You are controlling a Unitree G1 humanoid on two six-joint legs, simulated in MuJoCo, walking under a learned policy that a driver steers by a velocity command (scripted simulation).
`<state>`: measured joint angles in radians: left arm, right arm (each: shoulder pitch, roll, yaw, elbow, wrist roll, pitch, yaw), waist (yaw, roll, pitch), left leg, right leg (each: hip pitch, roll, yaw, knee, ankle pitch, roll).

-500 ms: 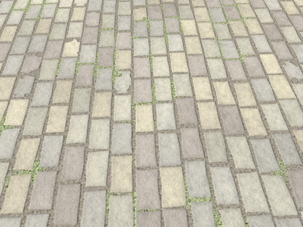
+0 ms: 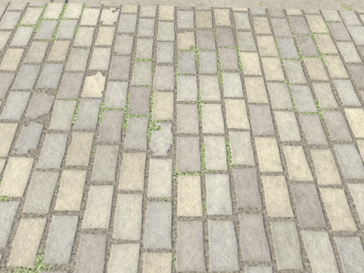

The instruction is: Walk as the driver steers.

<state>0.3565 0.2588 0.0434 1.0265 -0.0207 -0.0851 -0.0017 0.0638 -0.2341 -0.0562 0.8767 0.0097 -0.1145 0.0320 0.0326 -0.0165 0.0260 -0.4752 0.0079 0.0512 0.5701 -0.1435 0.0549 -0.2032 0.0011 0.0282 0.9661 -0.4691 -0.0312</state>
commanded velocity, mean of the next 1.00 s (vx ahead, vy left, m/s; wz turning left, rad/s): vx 0.50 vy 0.00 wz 0.00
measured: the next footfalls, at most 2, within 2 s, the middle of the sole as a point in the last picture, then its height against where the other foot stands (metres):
right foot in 0.50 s outside the picture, level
left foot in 1.06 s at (167, 193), level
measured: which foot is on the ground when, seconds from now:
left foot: down 0.00-0.50, up 0.52-1.00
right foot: up 0.00-0.48, down 0.50-1.00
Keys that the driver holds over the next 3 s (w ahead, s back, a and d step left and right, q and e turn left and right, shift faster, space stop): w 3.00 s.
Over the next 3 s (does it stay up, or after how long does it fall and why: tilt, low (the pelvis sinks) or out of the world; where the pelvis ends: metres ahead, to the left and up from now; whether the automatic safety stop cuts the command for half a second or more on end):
stays up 1.67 -0.07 0.02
